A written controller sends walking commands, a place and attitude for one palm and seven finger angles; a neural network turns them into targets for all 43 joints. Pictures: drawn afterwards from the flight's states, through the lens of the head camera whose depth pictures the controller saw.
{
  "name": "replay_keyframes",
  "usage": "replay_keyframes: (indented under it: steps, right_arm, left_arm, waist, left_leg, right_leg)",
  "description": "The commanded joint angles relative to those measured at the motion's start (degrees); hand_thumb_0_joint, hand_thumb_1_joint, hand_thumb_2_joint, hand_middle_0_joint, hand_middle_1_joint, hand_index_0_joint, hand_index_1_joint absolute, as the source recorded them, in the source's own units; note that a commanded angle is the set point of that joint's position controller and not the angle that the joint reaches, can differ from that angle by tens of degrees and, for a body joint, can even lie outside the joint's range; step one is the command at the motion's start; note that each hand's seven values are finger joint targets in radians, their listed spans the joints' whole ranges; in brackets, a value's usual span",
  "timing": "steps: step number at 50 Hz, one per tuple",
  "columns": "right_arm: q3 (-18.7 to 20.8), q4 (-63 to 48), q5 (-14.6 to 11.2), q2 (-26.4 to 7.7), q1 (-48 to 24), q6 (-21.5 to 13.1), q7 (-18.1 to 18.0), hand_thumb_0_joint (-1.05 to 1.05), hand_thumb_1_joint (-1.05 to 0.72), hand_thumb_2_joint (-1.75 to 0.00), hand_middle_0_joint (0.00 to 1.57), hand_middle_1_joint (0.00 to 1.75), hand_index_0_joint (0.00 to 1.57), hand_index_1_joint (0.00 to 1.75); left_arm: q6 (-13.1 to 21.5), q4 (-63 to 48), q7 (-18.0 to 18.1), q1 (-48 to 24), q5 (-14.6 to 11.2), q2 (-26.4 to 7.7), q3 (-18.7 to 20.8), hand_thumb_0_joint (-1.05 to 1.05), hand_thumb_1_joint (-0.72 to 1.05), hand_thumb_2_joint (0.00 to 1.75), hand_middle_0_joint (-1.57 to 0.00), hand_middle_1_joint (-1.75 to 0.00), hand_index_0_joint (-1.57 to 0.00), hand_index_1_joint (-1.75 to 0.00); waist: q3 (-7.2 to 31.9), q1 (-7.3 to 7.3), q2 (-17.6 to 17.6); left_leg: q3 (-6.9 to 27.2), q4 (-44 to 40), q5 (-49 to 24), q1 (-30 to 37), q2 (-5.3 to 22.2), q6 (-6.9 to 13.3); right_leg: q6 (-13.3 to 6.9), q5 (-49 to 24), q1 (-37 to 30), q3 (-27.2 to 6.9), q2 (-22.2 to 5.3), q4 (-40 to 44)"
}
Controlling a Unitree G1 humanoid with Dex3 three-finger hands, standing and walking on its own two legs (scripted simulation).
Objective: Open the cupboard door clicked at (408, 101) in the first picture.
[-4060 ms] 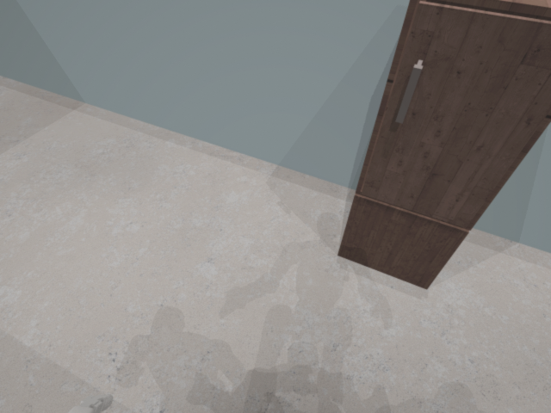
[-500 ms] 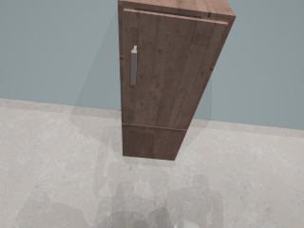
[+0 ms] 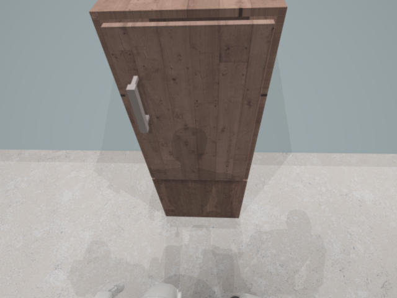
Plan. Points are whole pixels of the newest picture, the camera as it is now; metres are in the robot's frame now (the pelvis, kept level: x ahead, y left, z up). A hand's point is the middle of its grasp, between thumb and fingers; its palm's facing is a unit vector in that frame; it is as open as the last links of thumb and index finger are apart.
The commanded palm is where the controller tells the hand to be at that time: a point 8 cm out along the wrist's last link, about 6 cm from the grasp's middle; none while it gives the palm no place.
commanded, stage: come to a stop and stand still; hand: left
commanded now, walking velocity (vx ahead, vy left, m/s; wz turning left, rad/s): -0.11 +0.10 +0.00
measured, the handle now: (140, 105) +0.54 +0.17 +0.07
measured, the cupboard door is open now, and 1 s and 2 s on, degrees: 0 0 0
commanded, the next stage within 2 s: look again from close up in 1.24 s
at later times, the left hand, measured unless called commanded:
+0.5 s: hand out of the picture -0.07 +0.27 -0.17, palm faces +0.05 -0.99 -0.15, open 7.4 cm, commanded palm none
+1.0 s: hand out of the picture +0.04 +0.17 -0.15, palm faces +0.03 -0.98 -0.22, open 7.2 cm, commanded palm none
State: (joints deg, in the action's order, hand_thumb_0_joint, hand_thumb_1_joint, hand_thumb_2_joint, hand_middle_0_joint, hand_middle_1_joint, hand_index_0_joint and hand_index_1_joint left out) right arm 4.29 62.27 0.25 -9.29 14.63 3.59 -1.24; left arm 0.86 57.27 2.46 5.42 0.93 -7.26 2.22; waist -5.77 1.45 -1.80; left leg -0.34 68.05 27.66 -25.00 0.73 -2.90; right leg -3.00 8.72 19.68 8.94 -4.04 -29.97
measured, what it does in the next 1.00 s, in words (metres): steps on the spot: left foot, then right foot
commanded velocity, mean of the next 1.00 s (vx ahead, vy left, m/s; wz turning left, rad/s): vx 0.05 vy -0.08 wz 0.00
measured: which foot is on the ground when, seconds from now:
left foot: up 0.00-0.26, down 0.28-0.86, up 0.88-1.00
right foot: down 0.00-0.26, up 0.28-0.80, down 0.82-1.00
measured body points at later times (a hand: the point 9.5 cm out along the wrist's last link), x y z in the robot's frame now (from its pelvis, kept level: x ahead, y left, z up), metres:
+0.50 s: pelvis -0.04 +0.07 +0.02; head -0.03 +0.13 +0.47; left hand -0.07 +0.32 -0.16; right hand -0.06 -0.14 -0.12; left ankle -0.06 +0.17 -0.73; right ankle -0.07 -0.08 -0.65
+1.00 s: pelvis -0.05 -0.01 +0.01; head -0.05 -0.02 +0.46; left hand +0.03 +0.22 -0.13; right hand -0.10 -0.21 -0.16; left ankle -0.06 +0.14 -0.72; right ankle -0.06 -0.09 -0.73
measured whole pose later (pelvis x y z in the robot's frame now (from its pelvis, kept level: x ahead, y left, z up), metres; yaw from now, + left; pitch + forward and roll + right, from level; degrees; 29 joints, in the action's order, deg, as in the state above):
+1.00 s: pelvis -0.05 -0.01 +0.01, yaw +1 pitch -1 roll +0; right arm 2.0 66.3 0.8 -7.4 20.0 1.8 -2.1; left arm 0.8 61.2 2.1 9.0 0.3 -7.6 1.6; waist -0.3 2.6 -2.8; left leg -1.4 36.1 22.5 -14.6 4.9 -1.5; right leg -3.1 15.4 8.6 6.2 1.2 -24.9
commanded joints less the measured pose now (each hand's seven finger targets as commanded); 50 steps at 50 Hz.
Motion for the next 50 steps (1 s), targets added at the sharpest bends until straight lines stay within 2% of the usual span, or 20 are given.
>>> replay_keyframes:
  steps: [1, 8, 11, 12, 14, 15, 17, 19, 23, 27, 30, 35, 39, 40, 41, 42, 43, 44, 45, 50]
  right_arm:
    - [1.14, -2.76, 1.23, -3.67, 5.41, 1.73, 0.71, 0.00, -0.90, -0.90, 0.20, 0.30, 0.20, 0.30]
    - [0.30, -5.98, 0.98, -4.02, 2.64, -0.37, 1.50, 0.00, -0.90, -0.90, 0.20, 0.30, 0.20, 0.30]
    - [-0.48, -4.52, 0.57, -3.45, 9.24, -1.81, 1.35, 0.00, -0.90, -0.90, 0.20, 0.30, 0.20, 0.30]
    - [-0.57, -3.70, 0.66, -4.40, 11.76, -2.26, 1.15, 0.00, -0.90, -0.90, 0.20, 0.30, 0.20, 0.30]
    - [0.30, -6.74, 1.85, -12.24, 5.52, -3.01, 0.31, 0.00, -0.90, -0.90, 0.20, 0.30, 0.20, 0.30]
    - [-0.17, -9.04, 2.19, -13.04, -0.78, -2.76, -0.21, 0.00, -0.90, -0.90, 0.20, 0.30, 0.20, 0.30]
    - [-0.85, -8.73, 2.01, -10.56, -4.05, -3.64, -1.15, 0.00, -0.90, -0.90, 0.20, 0.30, 0.20, 0.30]
    - [-1.24, -7.86, 1.53, -9.38, -1.76, -4.51, -1.56, 0.00, -0.90, -0.90, 0.20, 0.30, 0.20, 0.30]
    - [-0.95, -4.41, 1.05, -7.94, 7.81, -5.03, -2.59, 0.00, -0.90, -0.90, 0.20, 0.30, 0.20, 0.30]
    - [-1.09, -1.15, 1.24, -6.74, 13.50, -5.27, -3.46, 0.00, -0.90, -0.90, 0.20, 0.30, 0.20, 0.30]
    - [-0.91, 0.21, 1.38, -7.05, 14.29, -4.90, -3.59, 0.00, -0.90, -0.90, 0.20, 0.30, 0.20, 0.30]
    - [-0.72, 1.52, 1.55, -6.99, 11.93, -4.31, -2.82, 0.00, -0.90, -0.90, 0.20, 0.30, 0.20, 0.30]
    - [-0.71, 2.15, 0.90, -5.79, 9.90, -4.28, -2.10, 0.00, -0.90, -0.90, 0.20, 0.30, 0.20, 0.30]
    - [-1.01, 2.34, 0.54, -3.69, 10.57, -4.33, -1.77, 0.00, -0.90, -0.90, 0.20, 0.30, 0.20, 0.30]
    - [-1.92, 1.99, 0.15, -0.47, 10.57, -4.21, -1.49, 0.00, -0.90, -0.90, 0.20, 0.30, 0.20, 0.30]
    - [-2.64, 1.39, 0.46, 1.27, 9.92, -3.74, -1.15, 0.00, -0.90, -0.90, 0.20, 0.30, 0.20, 0.30]
    - [-2.52, 1.20, 0.73, 1.25, 8.91, -3.31, -1.01, 0.00, -0.90, -0.90, 0.20, 0.30, 0.20, 0.30]
    - [-2.33, 1.33, 1.07, 0.66, 8.10, -2.51, -1.05, 0.00, -0.90, -0.90, 0.20, 0.30, 0.20, 0.30]
    - [-2.20, 1.59, 1.14, -0.35, 7.86, -2.33, -1.11, 0.00, -0.90, -0.90, 0.20, 0.30, 0.20, 0.30]
    - [-2.40, 3.06, 0.78, 0.43, 8.04, -2.22, -1.11, 0.00, -0.90, -0.90, 0.20, 0.30, 0.20, 0.30]
  left_arm:
    - [-0.70, -2.19, 1.03, 5.06, 0.28, -11.99, 3.14, 0.00, 0.90, 0.90, -0.20, -0.30, -0.20, -0.30]
    - [-2.02, -4.57, 0.10, 3.67, 1.76, -14.03, 3.42, 0.00, 0.90, 0.90, -0.20, -0.30, -0.20, -0.30]
    - [-2.71, -4.18, -0.19, 3.19, 1.51, -14.26, 3.10, 0.00, 0.90, 0.90, -0.20, -0.30, -0.20, -0.30]
    - [-2.96, -3.73, -0.40, 3.85, 0.95, -12.54, 2.50, 0.00, 0.90, 0.90, -0.20, -0.30, -0.20, -0.30]
    - [-3.62, -4.29, -0.73, 6.10, -0.45, -5.74, 1.09, 0.00, 0.90, 0.90, -0.20, -0.30, -0.20, -0.30]
    - [-3.72, -4.24, -1.10, 5.48, -0.09, -7.74, 1.90, 0.00, 0.90, 0.90, -0.20, -0.30, -0.20, -0.30]
    - [-4.06, -1.89, -2.24, 8.95, 0.93, -9.32, 3.05, 0.00, 0.90, 0.90, -0.20, -0.30, -0.20, -0.30]
    - [-3.38, 0.62, -2.83, 13.19, 1.02, -8.94, 2.94, 0.00, 0.90, 0.90, -0.20, -0.30, -0.20, -0.30]
    - [-3.02, 1.01, -2.72, 12.98, 1.01, -8.82, 2.63, 0.00, 0.90, 0.90, -0.20, -0.30, -0.20, -0.30]
    - [-3.24, 1.06, -2.60, 11.64, 0.66, -7.94, 2.27, 0.00, 0.90, 0.90, -0.20, -0.30, -0.20, -0.30]
    - [-3.58, 1.38, -2.67, 10.51, 0.33, -6.31, 1.66, 0.00, 0.90, 0.90, -0.20, -0.30, -0.20, -0.30]
    - [-2.92, 1.95, -2.39, 8.20, -0.40, -3.82, 0.72, 0.00, 0.90, 0.90, -0.20, -0.30, -0.20, -0.30]
    - [-1.71, 4.67, -1.73, 13.19, -0.42, -4.09, 0.77, 0.00, 0.90, 0.90, -0.20, -0.30, -0.20, -0.30]
    - [-1.08, 5.26, -1.27, 14.31, -0.29, -5.83, 0.82, 0.00, 0.90, 0.90, -0.20, -0.30, -0.20, -0.30]
    - [-0.35, 6.08, -0.74, 14.57, -0.25, -8.44, 0.92, 0.00, 0.90, 0.90, -0.20, -0.30, -0.20, -0.30]
    - [-0.20, 5.57, -0.56, 12.51, -0.35, -10.44, 0.91, 0.00, 0.90, 0.90, -0.20, -0.30, -0.20, -0.30]
    - [-0.44, 4.89, -0.57, 11.86, -0.19, -10.15, 0.74, 0.00, 0.90, 0.90, -0.20, -0.30, -0.20, -0.30]
    - [-0.20, 4.78, -0.51, 11.06, -0.13, -10.28, 1.15, 0.00, 0.90, 0.90, -0.20, -0.30, -0.20, -0.30]
    - [-0.22, 5.05, -0.45, 10.41, -0.19, -8.23, 0.58, 0.00, 0.90, 0.90, -0.20, -0.30, -0.20, -0.30]
    - [-0.08, 4.41, -0.40, 9.01, -0.44, -6.01, -0.05, 0.00, 0.90, 0.90, -0.20, -0.30, -0.20, -0.30]
  waist:
    - [8.83, -1.29, 9.20]
    - [7.96, -2.03, 14.41]
    - [8.64, 0.88, 14.38]
    - [8.51, 1.96, 8.43]
    - [-1.52, 0.80, -20.93]
    - [-6.33, -1.01, -14.76]
    - [-3.52, -3.57, -10.27]
    - [-0.40, -3.64, -5.05]
    - [3.65, -0.44, -5.52]
    - [4.96, 1.40, -7.93]
    - [5.70, 1.76, -8.05]
    - [3.84, 1.44, -10.58]
    - [5.43, -1.75, -7.02]
    - [6.41, -1.97, -2.24]
    - [7.09, -1.55, 5.95]
    - [4.89, -1.07, 9.77]
    - [3.33, -1.53, 7.84]
    - [1.50, -1.85, 15.20]
    - [-0.56, -1.71, 15.59]
    - [-1.05, -0.66, 8.74]
  left_leg:
    - [3.03, 4.41, -5.93, -1.67, 0.71, -1.02]
    - [-2.03, -17.24, -2.53, 6.43, 0.84, 0.47]
    - [-4.95, -35.85, -5.27, 17.60, -0.50, 2.02]
    - [-2.91, -44.34, -7.34, 22.17, 0.45, 1.95]
    - [26.00, -65.57, 18.57, 2.54, 19.63, 5.60]
    - [26.43, -68.57, 20.51, -7.54, 22.33, 8.62]
    - [19.23, -64.60, 9.37, -2.80, 16.29, 5.45]
    - [11.69, -60.97, -1.36, 8.43, 12.83, 4.89]
    - [9.30, -56.65, -19.70, 21.83, 14.07, 4.49]
    - [10.07, -53.08, -39.45, 28.10, 16.42, 6.82]
    - [9.45, -51.36, -45.08, 28.75, 17.50, 10.26]
    - [8.90, -50.95, -40.05, 19.44, 15.52, 11.02]
    - [6.38, -47.13, -27.46, 11.86, 11.03, 7.00]
    - [4.03, -43.96, -21.50, 7.97, 8.62, 4.59]
    - [-0.42, -40.45, -10.78, 4.05, 5.06, 2.11]
    - [-1.84, -38.08, -3.62, 4.23, 3.47, 1.35]
    - [-1.19, -34.80, -1.37, 5.67, 3.40, 1.60]
    - [-0.86, -32.10, -0.51, 4.86, 3.82, 1.70]
    - [-0.44, -30.46, -1.54, 4.45, 4.21, 1.85]
    - [-1.59, -31.96, -6.86, 8.05, 4.47, 1.50]
  right_leg:
    - [-5.93, -21.72, -4.02, -11.90, -16.57, 11.81]
    - [-4.41, 13.06, -0.21, -14.00, -13.52, 17.37]
    - [-1.02, 21.74, 4.51, -12.64, -9.68, 16.09]
    - [1.22, 25.28, 8.06, -10.53, -7.51, 9.74]
    - [5.18, 20.00, 13.24, -5.95, 3.31, -12.80]
    - [4.15, 14.59, 9.43, -12.34, 0.94, -17.71]
    - [4.60, 8.99, 9.60, -13.58, 3.24, -26.80]
    - [5.21, 5.22, 13.53, -12.71, 4.35, -30.82]
    - [6.24, 5.03, 16.76, -12.91, 4.10, -30.59]
    - [6.33, 9.59, 15.44, -12.14, 3.32, -26.71]
    - [6.13, 13.39, 12.40, -10.26, 2.29, -22.05]
    - [4.96, 15.97, 0.75, -7.00, 2.46, -9.06]
    - [4.29, -0.22, -12.82, -5.43, 2.42, 8.66]
    - [3.57, -3.54, -18.51, -9.20, -1.27, 11.60]
    - [1.16, -5.85, -20.57, -16.73, -9.20, 13.01]
    - [-1.62, -4.60, -15.37, -18.72, -13.46, 15.36]
    - [-3.21, -2.24, -11.21, -18.22, -13.62, 16.12]
    - [-3.22, -1.13, -9.01, -18.84, -11.63, 17.38]
    - [-3.41, -3.68, -8.31, -17.80, -10.72, 17.28]
    - [-4.32, -8.21, -7.63, -13.16, -7.71, 14.99]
